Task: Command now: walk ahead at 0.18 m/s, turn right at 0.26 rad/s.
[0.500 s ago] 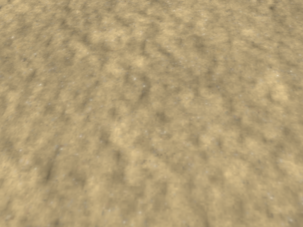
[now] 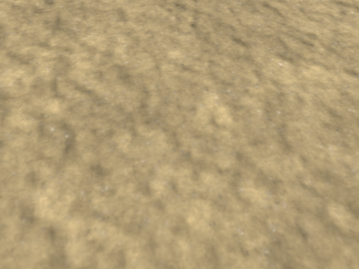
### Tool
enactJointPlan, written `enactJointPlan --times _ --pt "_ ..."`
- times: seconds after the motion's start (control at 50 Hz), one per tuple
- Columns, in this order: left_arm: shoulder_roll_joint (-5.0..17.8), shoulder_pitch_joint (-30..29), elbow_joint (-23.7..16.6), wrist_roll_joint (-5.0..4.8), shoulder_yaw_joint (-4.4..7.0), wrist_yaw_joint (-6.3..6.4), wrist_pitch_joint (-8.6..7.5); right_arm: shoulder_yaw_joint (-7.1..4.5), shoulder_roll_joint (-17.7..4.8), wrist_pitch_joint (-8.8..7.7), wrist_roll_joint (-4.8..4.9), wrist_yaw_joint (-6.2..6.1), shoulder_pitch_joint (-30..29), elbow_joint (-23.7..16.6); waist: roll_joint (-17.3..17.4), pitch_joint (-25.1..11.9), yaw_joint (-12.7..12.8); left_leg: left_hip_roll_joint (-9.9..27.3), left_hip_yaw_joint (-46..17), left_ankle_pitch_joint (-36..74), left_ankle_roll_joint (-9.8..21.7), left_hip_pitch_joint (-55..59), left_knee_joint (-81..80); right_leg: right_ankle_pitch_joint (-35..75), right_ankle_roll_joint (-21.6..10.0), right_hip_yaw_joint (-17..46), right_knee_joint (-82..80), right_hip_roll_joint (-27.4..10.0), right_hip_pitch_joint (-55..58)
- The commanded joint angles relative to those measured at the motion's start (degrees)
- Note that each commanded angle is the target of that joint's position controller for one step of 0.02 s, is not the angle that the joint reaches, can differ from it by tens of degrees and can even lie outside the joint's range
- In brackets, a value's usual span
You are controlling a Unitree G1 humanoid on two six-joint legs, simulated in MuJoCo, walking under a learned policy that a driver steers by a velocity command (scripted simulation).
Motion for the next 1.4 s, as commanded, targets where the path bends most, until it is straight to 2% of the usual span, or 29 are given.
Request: enactJointPlan --times 0.02,0.12,0.14,0.16,0.18,0.22,0.26,0.42,0.46,0.48,0.52,0.6,0.72,0.78,0.82,0.84,0.86,0.88,0.92,0.98,1.08,1.16,1.22,1.24,1.26,1.28,1.32,1.34,1.4 --pt "0.79 -7.40 -6.32 0.28 -0.87 -0.60 -1.62 -2.34 -11.93 -0.32 0.40 0.46 -2.23 -2.65 10.72 2.02 -0.74 10.91 -5.77 16.27 9.95 -2.82 -4.41 0.91 0.50 -4.83 -9.87 0.25 3.29" --pt "5.02 0.32 -4.29 0.08 0.91 -0.28 -0.80 -1.36 -10.05 0.07 1.47 1.24 -0.85 -1.15 8.14 -2.35 4.44 9.85 -4.63 23.30 4.92 -5.31 7.48 13.57 -5.14 -4.14 -27.25 2.14 23.71" --pt "8.51 4.67 -4.20 0.63 1.70 0.45 -0.53 -0.22 -7.39 -0.48 -0.35 1.45 0.18 -1.66 2.45 -8.12 5.77 6.45 -1.26 14.12 1.13 -10.05 16.48 31.09 -7.25 3.55 -25.29 -5.52 34.63" --pt "10.85 5.58 -4.19 1.64 1.56 0.92 0.19 1.52 -2.66 -0.86 -1.64 1.51 5.03 -2.42 -10.92 -14.38 3.54 1.79 1.18 -10.83 -3.15 -20.18 28.69 43.73 -16.83 17.17 -23.19 -17.91 44.07" --pt "5.35 6.98 -2.89 1.22 0.30 0.32 0.25 0.90 -5.56 -0.08 -0.45 1.15 2.37 -2.15 -10.44 -15.97 5.78 1.75 -3.08 -24.15 -4.76 -20.46 35.42 37.12 -20.54 21.54 -26.94 -19.34 39.09" --pt "3.87 1.05 -2.93 1.10 -0.45 -0.40 -0.41 -0.19 -8.32 1.55 0.95 0.62 0.09 -1.76 -6.41 -7.94 4.29 3.63 -3.62 -23.59 -4.66 -23.64 41.90 27.49 -17.37 14.61 -28.98 -14.56 31.17" --pt "3.84 -4.02 -3.04 1.05 -0.51 -0.50 -0.93 -0.50 -8.11 2.91 0.24 -0.34 0.14 -1.14 -5.14 -4.29 2.15 4.82 -4.12 -17.36 -5.01 -20.20 38.06 24.52 -15.33 9.95 -31.37 -11.67 23.26" --pt "1.22 -6.81 1.16 0.54 -1.39 -0.27 -0.76 0.44 -5.25 3.51 -0.88 -0.42 -0.63 -0.19 -3.43 -3.54 0.12 2.31 -1.22 6.59 -3.00 -1.89 9.92 6.97 -12.48 4.69 -30.98 -6.62 14.22" --pt "0.11 -2.70 2.82 1.72 -1.78 -0.68 -1.01 -0.35 -10.52 3.44 -1.06 -0.58 -3.02 -1.44 4.30 -0.65 3.50 7.27 -6.10 13.90 -0.02 -1.29 7.68 -5.73 -6.98 1.67 -28.94 -1.13 12.15" --pt "-0.30 -1.64 3.21 1.90 -1.83 -0.49 -0.79 -0.64 -10.80 3.38 -0.15 -0.49 -5.43 -0.82 9.39 0.61 5.05 6.64 -5.94 4.19 2.07 -7.12 7.62 -4.78 -5.16 -1.15 -28.44 1.48 15.39" --pt "1.57 -4.04 3.88 1.32 -1.36 0.19 -0.42 0.19 -7.19 2.61 -0.55 -0.14 -6.72 -0.65 7.58 1.45 3.29 5.12 -5.40 0.77 1.05 -10.24 6.16 0.71 -4.69 -1.56 -25.89 1.37 18.91" --pt "1.70 -2.86 5.93 0.97 -1.15 0.61 0.03 0.51 -6.82 1.45 -0.20 0.01 -5.52 1.31 5.63 -1.40 2.71 3.87 -3.76 10.85 -0.40 -5.88 8.50 11.60 -5.40 -1.10 -24.78 0.46 20.86" --pt "0.28 -2.30 7.55 -0.67 -0.96 0.30 -1.47 -0.09 -8.48 1.03 1.45 -0.37 -2.58 2.54 7.27 6.91 1.59 7.75 -12.47 -26.73 7.05 -8.83 4.29 -19.32 -7.69 -3.33 -18.45 3.17 7.83" --pt "-0.60 -2.61 7.33 -1.08 -0.97 -0.71 -4.38 -1.11 -11.17 -0.68 1.89 0.03 -0.77 3.34 12.23 7.58 2.41 16.63 -24.85 -19.14 12.34 -5.08 -0.07 -10.25 -8.16 -5.59 -12.80 3.01 4.94" --pt "0.57 3.51 10.06 -1.15 -0.31 -1.15 -5.19 -0.87 -9.85 -0.90 2.10 0.52 -5.90 1.57 9.99 5.22 6.50 13.56 -19.42 -6.27 10.05 -10.03 4.44 -6.55 -9.48 -4.46 -20.30 2.56 16.58" --pt "3.37 10.22 12.77 -1.14 0.73 -1.14 -5.50 -0.25 -7.85 -1.20 2.15 0.84 -11.34 -0.82 4.46 4.28 9.70 7.53 -11.51 2.28 6.47 -17.57 13.57 -2.41 -10.74 1.40 -25.29 -0.37 26.95" --pt "9.80 18.36 15.55 -1.17 2.85 -1.09 -5.52 0.43 -5.07 -2.23 1.56 1.01 -14.15 -3.34 -9.78 1.06 11.84 -1.63 -0.58 4.78 1.38 -30.14 33.33 6.15 -14.25 16.35 -30.99 -8.77 41.93" --pt "7.84 20.52 15.72 -0.19 2.18 -1.28 -5.50 0.13 -5.71 -2.93 1.44 0.95 -12.60 -2.95 -12.96 -0.14 12.12 -3.68 -4.05 -17.12 0.10 -40.94 46.03 20.30 -18.19 27.06 -32.96 -17.72 48.03" --pt "2.03 15.97 14.26 1.06 0.34 -1.12 -5.69 -0.25 -5.71 -2.67 4.04 1.68 -8.84 -1.30 -3.12 1.96 7.79 -0.18 -11.51 -14.84 3.31 -46.55 54.76 24.45 -16.64 17.85 -31.24 -17.92 47.38" --pt "-0.55 12.01 13.80 0.76 -0.96 -0.92 -5.20 -0.21 -3.57 -1.76 3.01 2.69 -11.08 -2.07 -2.97 4.90 6.19 3.10 -8.11 -2.81 3.74 -45.50 47.61 26.72 -11.50 4.15 -36.02 -13.15 41.95" --pt "3.60 10.61 13.42 0.79 -0.66 0.90 -5.29 1.88 1.04 -1.14 1.37 4.14 -20.33 -7.57 -1.18 7.30 7.37 1.87 1.70 11.52 0.59 -32.09 26.16 24.02 -10.85 -8.04 -43.14 -9.19 28.20" --pt "5.54 12.01 14.27 -0.12 -0.08 1.21 -5.05 0.95 -2.59 -0.63 1.65 4.92 -21.63 -10.87 -3.10 5.90 5.19 -0.47 4.21 10.92 4.08 -26.90 19.42 41.81 -10.09 -11.52 -38.83 -12.22 33.89" --pt "7.25 9.55 12.83 0.25 0.58 1.95 -3.46 -1.92 -7.54 0.18 1.91 5.15 -8.75 -8.74 -5.37 -3.15 -2.82 -5.01 6.16 6.90 8.36 -11.56 19.93 63.47 -7.90 -14.01 -19.24 -12.78 35.54" --pt "7.22 8.80 12.03 0.26 0.47 2.05 -3.24 -3.71 -10.35 0.76 1.94 4.45 0.03 -6.57 -3.49 -7.19 -7.28 -5.40 3.58 7.40 10.46 2.09 17.72 57.96 -6.38 -14.29 -6.64 -10.94 27.93" --pt "4.04 9.92 10.39 1.62 -0.58 1.74 -3.83 -4.90 -14.48 1.68 1.89 3.02 7.04 -5.24 7.63 -11.84 -7.54 5.27 -13.84 2.98 13.97 16.91 15.85 21.49 -4.51 -14.38 13.99 -5.55 13.18" --pt "-2.36 14.08 8.00 0.55 -2.48 0.31 -5.77 -4.49 -15.75 1.04 1.36 3.08 3.83 -7.50 16.74 -19.91 -1.41 18.95 -49.16 -12.83 25.66 28.60 3.76 -18.59 -2.89 -4.41 32.57 5.76 -5.85" --pt "5.32 3.06 4.45 -2.73 -0.58 -0.71 -8.83 -2.82 -9.45 -0.58 0.78 3.13 -0.30 -7.76 6.87 -6.95 -2.51 15.68 -39.50 -14.43 19.83 15.18 -3.51 -10.28 -6.17 2.52 31.19 0.10 -13.16" --pt "4.60 2.88 4.78 -1.99 -0.55 -0.15 -9.00 -2.46 -8.43 -1.37 0.77 3.46 -4.35 -8.60 0.45 -1.91 0.92 12.93 -32.96 -7.12 18.08 5.42 -4.42 -6.47 -5.99 2.12 25.79 -2.49 -10.21" --pt "3.51 8.44 7.45 -0.29 0.03 0.31 -6.29 -1.15 -4.78 -2.13 -0.26 3.34 -9.20 -9.35 3.24 -0.91 5.44 8.96 -19.73 6.29 15.76 -8.00 -6.64 -1.32 -4.12 0.84 17.66 -7.28 0.14"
